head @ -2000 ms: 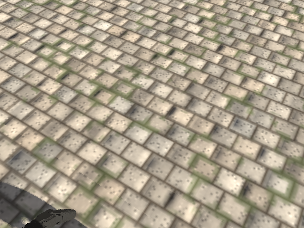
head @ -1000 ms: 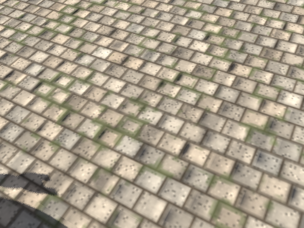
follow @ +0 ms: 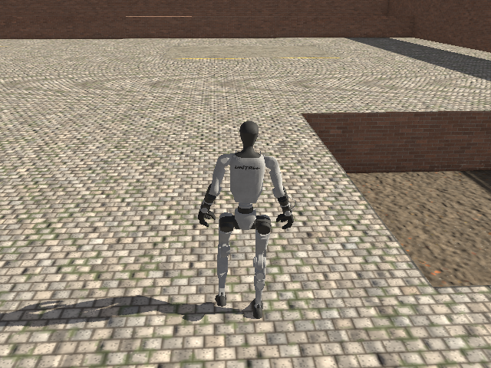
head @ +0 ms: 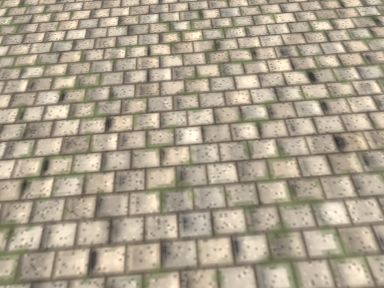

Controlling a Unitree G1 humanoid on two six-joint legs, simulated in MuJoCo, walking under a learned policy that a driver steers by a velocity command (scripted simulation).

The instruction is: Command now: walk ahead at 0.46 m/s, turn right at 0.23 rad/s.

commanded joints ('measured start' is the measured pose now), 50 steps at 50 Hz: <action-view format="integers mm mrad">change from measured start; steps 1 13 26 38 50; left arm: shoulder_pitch -19 139 42 -308 -63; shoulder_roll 158 180 107 73 104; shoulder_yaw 43 55 19 -1 24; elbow -64 70 22 -77 9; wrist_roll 5 -16 -13 -15 16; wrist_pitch -31 -19 -27 -48 -53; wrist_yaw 14 40 32 -5 1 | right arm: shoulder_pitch -39 -327 -9 144 63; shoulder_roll -83 -33 -61 -145 -84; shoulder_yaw -18 13 -10 -29 -7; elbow -67 -178 -77 -2 -56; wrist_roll -9 0 -21 10 14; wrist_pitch -3 -23 -19 16 18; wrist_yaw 4 45 0 -20 -19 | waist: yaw -8 58 17 -91 9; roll -105 -109 18 19 -135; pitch -9 89 -54 40 -51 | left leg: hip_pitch -202 -145 367 485 -111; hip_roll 40 -64 125 114 31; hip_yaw -45 -4 -299 -106 -115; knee -80 -635 -952 -934 43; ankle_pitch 140 368 229 306 -4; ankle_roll -14 37 272 188 13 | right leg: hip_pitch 152 304 -352 -377 109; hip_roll -254 -271 -169 -118 -293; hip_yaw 258 123 123 40 290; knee -270 -237 723 113 -233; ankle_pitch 284 433 -67 304 115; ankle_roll -184 -116 46 60 -155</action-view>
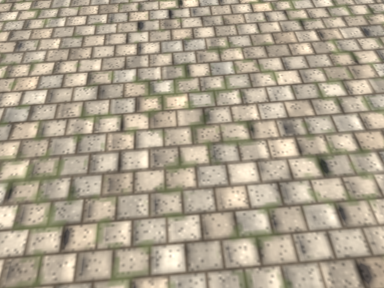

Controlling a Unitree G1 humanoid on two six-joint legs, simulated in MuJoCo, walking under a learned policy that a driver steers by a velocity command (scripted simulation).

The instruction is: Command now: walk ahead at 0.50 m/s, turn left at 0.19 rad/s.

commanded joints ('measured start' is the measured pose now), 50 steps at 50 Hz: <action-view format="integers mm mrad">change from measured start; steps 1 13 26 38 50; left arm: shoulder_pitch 31 121 -22 -244 25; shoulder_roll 105 169 158 99 103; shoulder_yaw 32 60 40 20 41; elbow -30 71 -37 -111 -42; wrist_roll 8 -5 -3 -10 14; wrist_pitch -27 -14 -63 -36 -24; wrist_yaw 3 36 31 10 22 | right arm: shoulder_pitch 14 -263 -25 65 -18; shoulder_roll -73 0 -94 -142 -105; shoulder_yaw -25 -8 -60 -74 -58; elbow -62 -173 -190 -161 -237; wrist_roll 1 -9 -12 0 -7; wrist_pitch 9 14 6 27 35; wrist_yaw -3 32 14 -32 -23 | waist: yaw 7 93 -20 -68 45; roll -132 -64 -33 54 -132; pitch -64 58 -105 -38 -42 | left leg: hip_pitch -192 -279 421 195 -294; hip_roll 90 48 160 54 37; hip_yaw -63 20 -396 -278 -109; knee -5 -511 -877 -858 79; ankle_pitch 101 449 319 306 36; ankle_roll -12 -7 280 188 -17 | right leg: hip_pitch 202 364 -366 -139 288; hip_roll -269 -273 -122 -24 -294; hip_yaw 276 -70 147 117 399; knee -310 -348 702 56 -240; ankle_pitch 70 279 -192 245 -67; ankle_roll -165 -107 49 123 -113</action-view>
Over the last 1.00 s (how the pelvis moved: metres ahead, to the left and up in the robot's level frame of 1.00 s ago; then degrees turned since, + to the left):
0.59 -0.05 -0.01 0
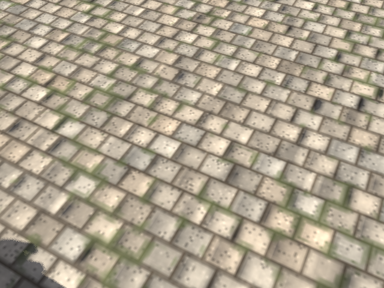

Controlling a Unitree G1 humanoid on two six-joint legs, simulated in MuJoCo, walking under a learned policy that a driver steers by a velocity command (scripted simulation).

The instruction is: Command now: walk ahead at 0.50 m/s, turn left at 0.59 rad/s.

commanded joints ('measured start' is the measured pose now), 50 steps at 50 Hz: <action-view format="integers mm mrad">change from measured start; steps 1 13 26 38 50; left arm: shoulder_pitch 66 191 150 -146 57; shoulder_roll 101 213 94 72 152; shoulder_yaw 29 52 24 8 46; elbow -22 96 46 -85 -80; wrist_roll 4 -45 -43 -32 -14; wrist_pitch -3 22 61 75 46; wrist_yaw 9 -1 10 -45 -14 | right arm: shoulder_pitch -55 -332 -123 -36 -122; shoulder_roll -95 -24 -43 -158 -127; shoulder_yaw -33 7 -19 -63 -30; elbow -112 -169 -34 66 -19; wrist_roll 4 -3 -35 -8 -30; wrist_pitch -10 -58 -87 -66 -105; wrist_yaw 8 49 26 -1 2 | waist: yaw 42 89 18 -46 7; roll -158 -116 78 4 -93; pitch -14 36 -21 85 -80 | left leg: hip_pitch -289 -130 286 424 -239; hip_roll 126 81 314 331 162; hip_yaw -26 86 -74 256 11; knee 16 -610 -1026 -1026 -43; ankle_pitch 85 356 327 488 100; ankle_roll -8 -25 181 121 -27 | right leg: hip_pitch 260 260 -306 -313 253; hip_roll -280 -258 -166 -128 -209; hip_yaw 311 137 124 17 425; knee -286 -314 646 161 -256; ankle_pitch -20 212 -103 139 124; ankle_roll -146 -171 29 -23 -269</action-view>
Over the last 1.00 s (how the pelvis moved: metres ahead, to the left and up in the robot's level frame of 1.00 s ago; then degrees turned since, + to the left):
0.57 0.11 0.00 33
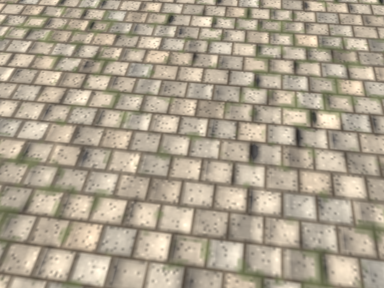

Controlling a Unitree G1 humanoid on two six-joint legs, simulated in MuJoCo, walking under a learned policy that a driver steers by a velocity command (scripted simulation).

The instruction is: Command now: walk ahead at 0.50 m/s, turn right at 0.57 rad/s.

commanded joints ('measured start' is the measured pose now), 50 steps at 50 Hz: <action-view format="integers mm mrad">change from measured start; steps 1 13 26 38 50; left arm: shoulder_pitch -6 143 70 -225 10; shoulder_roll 121 154 83 22 78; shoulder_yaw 32 46 26 -16 10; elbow -84 -20 -93 -178 -65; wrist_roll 12 -13 -18 -7 19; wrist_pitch -23 -5 18 -19 -35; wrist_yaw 16 57 41 -4 9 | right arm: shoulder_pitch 12 -260 9 150 76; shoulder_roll -122 -92 -69 -171 -109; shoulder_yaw -34 -15 -23 -39 -8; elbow -76 -149 -52 74 37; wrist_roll -19 0 -18 18 6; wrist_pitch -8 -16 -10 21 12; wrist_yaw -3 32 12 15 18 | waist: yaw -17 67 -21 -85 -3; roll -65 -105 110 56 -107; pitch -134 -56 -63 10 -113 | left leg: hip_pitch -200 -68 326 429 -205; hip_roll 49 -64 172 189 81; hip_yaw -46 -55 -187 39 -24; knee -76 -684 -1002 -1029 -45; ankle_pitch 90 426 221 486 90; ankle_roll -10 -37 176 188 24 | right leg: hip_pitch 238 197 -311 -252 269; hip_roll -251 -212 -180 -142 -300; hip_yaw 379 372 123 4 288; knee -296 -211 640 72 -324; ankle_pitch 170 26 -119 132 113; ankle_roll -199 -113 91 69 -149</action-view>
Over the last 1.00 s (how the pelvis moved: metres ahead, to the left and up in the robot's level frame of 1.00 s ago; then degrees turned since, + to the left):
0.50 -0.04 0.00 -21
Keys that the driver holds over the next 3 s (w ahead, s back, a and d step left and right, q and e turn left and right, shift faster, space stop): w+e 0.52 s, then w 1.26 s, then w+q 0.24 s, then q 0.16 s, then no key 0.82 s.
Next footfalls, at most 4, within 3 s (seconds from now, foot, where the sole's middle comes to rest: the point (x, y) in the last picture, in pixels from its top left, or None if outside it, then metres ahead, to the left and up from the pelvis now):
0.34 left None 0.39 0.13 -0.77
0.86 right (270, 251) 0.56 -0.22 -0.77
1.38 left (236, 162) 0.93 -0.13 -0.77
1.92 right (312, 128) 1.11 -0.47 -0.77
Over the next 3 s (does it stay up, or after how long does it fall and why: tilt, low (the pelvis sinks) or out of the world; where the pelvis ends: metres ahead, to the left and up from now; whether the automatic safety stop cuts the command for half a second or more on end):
stays up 1.26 -0.40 0.01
